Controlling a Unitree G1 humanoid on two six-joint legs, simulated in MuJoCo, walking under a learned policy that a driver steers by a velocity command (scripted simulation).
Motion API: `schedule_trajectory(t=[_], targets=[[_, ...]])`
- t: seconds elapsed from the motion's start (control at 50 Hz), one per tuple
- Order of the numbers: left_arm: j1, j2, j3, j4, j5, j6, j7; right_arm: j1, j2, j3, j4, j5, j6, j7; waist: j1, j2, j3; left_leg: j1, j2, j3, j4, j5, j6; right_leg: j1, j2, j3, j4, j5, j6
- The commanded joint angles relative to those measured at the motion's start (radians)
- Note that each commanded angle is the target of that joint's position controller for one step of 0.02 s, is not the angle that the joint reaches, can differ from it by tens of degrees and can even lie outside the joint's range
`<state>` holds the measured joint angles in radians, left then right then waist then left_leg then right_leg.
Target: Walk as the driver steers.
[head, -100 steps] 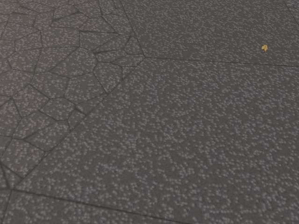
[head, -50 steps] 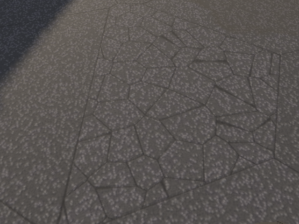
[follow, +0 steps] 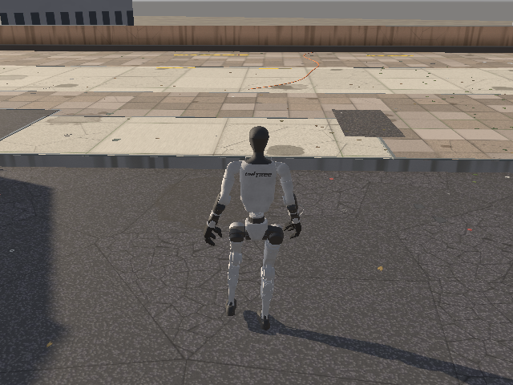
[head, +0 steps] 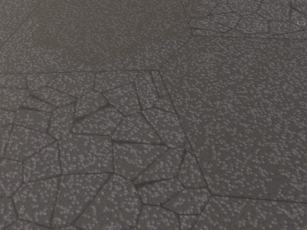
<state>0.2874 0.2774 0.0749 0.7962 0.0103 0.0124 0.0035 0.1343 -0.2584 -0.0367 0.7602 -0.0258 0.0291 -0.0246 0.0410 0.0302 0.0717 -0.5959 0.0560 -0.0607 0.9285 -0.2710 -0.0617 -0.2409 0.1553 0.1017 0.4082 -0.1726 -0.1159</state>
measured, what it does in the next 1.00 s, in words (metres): steps on the spot, turning right: left foot, then right foot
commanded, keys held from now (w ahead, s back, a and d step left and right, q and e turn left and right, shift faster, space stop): e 0.40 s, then no key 0.60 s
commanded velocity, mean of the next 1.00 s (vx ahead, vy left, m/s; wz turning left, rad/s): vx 0.02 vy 0.00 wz -0.37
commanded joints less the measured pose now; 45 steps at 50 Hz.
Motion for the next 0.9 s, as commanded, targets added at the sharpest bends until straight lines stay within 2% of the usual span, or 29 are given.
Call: schedule_trajectory(t=[0.02,0.12,0.16,0.18,0.2,0.22,0.24,0.26,0.28,0.3,0.32,0.34,0.38,0.44,0.52,0.56,0.58,0.6,0.62,0.64,0.66,0.68,0.7,0.72,0.74,0.76,0.78,0.84,0.9], targets=[[0.039,0.163,0.042,-0.06,0.007,0.002,0.007,-0.016,-0.096,-0.021,-0.074,0.007,-0.008,-0.008,0.001,-0.117,-0.121,0.011,-0.027,-0.006,-0.049,-0.025,0.005,0.134,-0.295,0.277,-0.037,0.448,-0.121],[0.015,0.177,0.048,-0.078,0.011,0.018,0.004,-0.009,-0.107,-0.015,-0.094,0.027,-0.024,-0.016,-0.005,-0.141,-0.114,0.134,-0.081,-0.019,-0.214,-0.118,0.039,0.149,-0.29,0.377,0.035,0.557,-0.112],[-0.039,0.178,0.048,-0.092,0.0,0.023,0.003,0.053,-0.108,-0.014,-0.084,0.029,-0.033,-0.021,-0.048,-0.144,-0.106,0.274,-0.096,-0.015,-0.413,-0.055,0.054,0.102,-0.249,0.401,0.062,0.473,-0.06],[-0.078,0.169,0.044,-0.104,-0.013,0.023,0.006,0.102,-0.115,-0.016,-0.074,0.019,-0.043,-0.027,-0.081,-0.124,-0.104,0.398,-0.067,-0.029,-0.57,0.066,0.064,0.029,-0.206,0.386,0.104,0.356,-0.011],[-0.044,0.108,0.027,-0.117,-0.019,0.019,0.007,0.11,-0.181,-0.028,-0.079,0.003,-0.048,-0.037,-0.056,0.027,-0.132,0.518,0.124,-0.184,-0.657,0.139,0.11,-0.066,-0.127,0.276,0.25,0.064,0.05],[0.05,0.07,0.019,-0.129,-0.018,0.02,0.012,0.036,-0.273,-0.041,-0.113,0.006,-0.038,-0.034,0.012,0.231,-0.131,0.591,0.364,-0.449,-0.649,0.512,0.24,-0.263,0.058,0.063,0.416,-0.45,0.094],[0.051,0.164,0.04,-0.101,0.022,0.028,0.015,0.104,-0.233,-0.042,-0.098,0.015,-0.026,-0.026,-0.03,0.157,-0.167,0.554,0.396,-0.438,-0.605,0.636,0.338,-0.263,-0.007,0.0,0.636,-0.499,0.111],[0.025,0.181,0.05,-0.09,0.023,0.032,0.01,0.089,-0.165,-0.022,-0.103,0.017,-0.024,-0.022,-0.019,0.073,-0.135,0.511,0.333,-0.333,-0.595,0.641,0.327,-0.257,-0.036,0.016,0.713,-0.432,0.119],[0.015,0.171,0.051,-0.081,0.019,0.04,0.001,0.035,-0.132,-0.013,-0.111,0.016,-0.021,-0.019,-0.002,0.047,-0.094,0.468,0.256,-0.215,-0.598,0.583,0.286,-0.25,-0.059,0.011,0.746,-0.362,0.134],[0.01,0.164,0.049,-0.082,0.013,0.049,-0.012,0.002,-0.128,-0.011,-0.121,0.01,-0.019,-0.022,0.007,0.087,-0.091,0.471,0.2,-0.14,-0.598,0.551,0.249,-0.256,-0.065,-0.002,0.769,-0.309,0.146],[0.015,0.157,0.045,-0.082,0.006,0.055,-0.025,-0.004,-0.134,-0.012,-0.125,0.005,-0.019,-0.024,0.003,0.126,-0.093,0.477,0.169,-0.087,-0.591,0.588,0.24,-0.262,-0.062,-0.019,0.787,-0.282,0.162],[0.005,0.151,0.042,-0.083,-0.001,0.058,-0.031,0.011,-0.137,-0.014,-0.123,0.001,-0.019,-0.023,-0.008,0.13,-0.1,0.487,0.157,-0.055,-0.587,0.599,0.24,-0.264,-0.061,-0.032,0.787,-0.264,0.172],[-0.036,0.141,0.035,-0.099,-0.006,0.062,-0.037,0.05,-0.144,-0.02,-0.115,0.001,-0.022,-0.021,-0.034,0.124,-0.108,0.529,0.172,-0.037,-0.587,0.585,0.254,-0.285,-0.069,-0.046,0.75,-0.252,0.184],[-0.083,0.117,0.023,-0.117,-0.001,0.069,-0.039,0.105,-0.16,-0.03,-0.093,0.002,-0.027,-0.016,-0.063,0.128,-0.109,0.56,0.205,-0.043,-0.585,0.553,0.278,-0.277,-0.088,-0.047,0.64,-0.269,0.181],[-0.098,0.083,0.0,-0.119,-0.004,0.069,-0.035,0.085,-0.176,-0.037,-0.082,-0.001,-0.029,0.004,-0.062,0.151,-0.117,0.489,0.207,-0.013,-0.569,0.505,0.274,-0.126,-0.104,-0.087,0.419,-0.295,0.148],[-0.098,0.084,-0.007,-0.118,-0.008,0.065,-0.029,0.09,-0.188,-0.04,-0.07,-0.002,-0.023,0.014,-0.067,0.173,-0.12,0.469,0.206,-0.016,-0.549,0.503,0.274,-0.061,-0.099,-0.118,0.317,-0.297,0.131],[-0.09,0.082,-0.01,-0.113,-0.008,0.061,-0.026,0.091,-0.193,-0.042,-0.063,0.0,-0.018,0.017,-0.061,0.172,-0.12,0.462,0.205,-0.018,-0.532,0.497,0.269,-0.029,-0.098,-0.129,0.247,-0.27,0.122],[-0.062,0.073,-0.015,-0.1,-0.006,0.054,-0.023,0.082,-0.196,-0.042,-0.057,0.007,-0.011,0.019,-0.038,0.155,-0.119,0.439,0.192,-0.006,-0.501,0.482,0.249,0.034,-0.095,-0.143,0.123,-0.188,0.109],[-0.037,0.073,-0.019,-0.087,0.003,0.042,-0.018,0.083,-0.191,-0.04,-0.049,0.015,-0.006,0.02,-0.016,0.124,-0.112,0.386,0.177,0.012,-0.464,0.428,0.207,0.125,-0.102,-0.135,-0.051,-0.047,0.095],[-0.044,0.111,-0.017,-0.088,0.019,0.028,-0.012,0.126,-0.156,-0.033,-0.041,0.013,-0.006,0.023,-0.029,0.017,-0.126,0.299,0.138,0.045,-0.394,0.271,0.14,0.224,-0.195,0.005,-0.149,0.005,0.079],[-0.074,0.203,-0.008,-0.119,0.022,0.017,-0.006,0.162,-0.055,-0.005,-0.077,0.003,-0.005,0.033,-0.069,-0.259,-0.143,0.13,0.015,0.149,-0.231,-0.167,0.058,0.289,-0.481,0.34,-0.185,0.211,0.006],[-0.054,0.197,-0.006,-0.099,0.015,0.007,-0.001,0.092,-0.096,-0.012,-0.069,0.015,0.02,0.013,-0.004,-0.245,-0.106,0.237,-0.012,0.064,-0.161,-0.319,0.056,0.061,-0.524,0.304,-0.143,0.328,-0.113],[-0.104,0.14,-0.023,-0.093,0.015,0.002,-0.002,0.094,-0.121,-0.02,-0.059,0.026,0.032,0.012,-0.041,-0.187,-0.061,0.246,-0.011,0.038,-0.117,-0.279,0.057,0.044,-0.464,0.242,-0.15,0.297,-0.121],[-0.153,0.101,-0.038,-0.09,0.013,0.001,0.001,0.1,-0.118,-0.022,-0.039,0.026,0.033,0.015,-0.059,-0.181,-0.027,0.239,-0.013,0.032,-0.116,-0.224,0.059,0.026,-0.408,0.18,-0.161,0.244,-0.091],[-0.179,0.094,-0.042,-0.09,0.016,0.001,0.007,0.118,-0.124,-0.026,-0.019,0.02,0.03,0.017,-0.072,-0.193,-0.027,0.235,-0.021,0.042,-0.122,-0.177,0.058,0.05,-0.356,0.136,-0.158,0.244,-0.059],[-0.166,0.094,-0.044,-0.081,0.01,-0.003,0.015,0.138,-0.131,-0.03,-0.001,0.008,0.029,0.019,-0.068,-0.205,-0.04,0.235,-0.029,0.05,-0.113,-0.156,0.052,0.082,-0.34,0.111,-0.137,0.346,-0.058],[-0.148,0.088,-0.048,-0.069,0.006,-0.005,0.017,0.156,-0.121,-0.028,0.016,0.004,0.027,0.019,-0.066,-0.182,-0.07,0.248,-0.035,0.051,-0.112,-0.154,0.046,0.115,-0.334,0.092,-0.117,0.422,-0.06],[-0.128,0.081,-0.053,-0.037,0.004,-0.011,0.018,0.138,-0.079,-0.015,0.033,0.015,0.026,0.016,-0.051,-0.156,-0.088,0.292,-0.037,0.052,-0.213,-0.155,0.035,0.137,-0.332,0.081,-0.097,0.394,-0.063],[-0.125,0.086,-0.051,-0.008,0.009,-0.008,0.022,0.131,-0.076,-0.011,0.054,0.02,0.025,0.003,-0.038,-0.17,-0.078,0.344,-0.053,0.063,-0.353,-0.13,0.039,0.121,-0.33,0.116,-0.088,0.287,-0.065]])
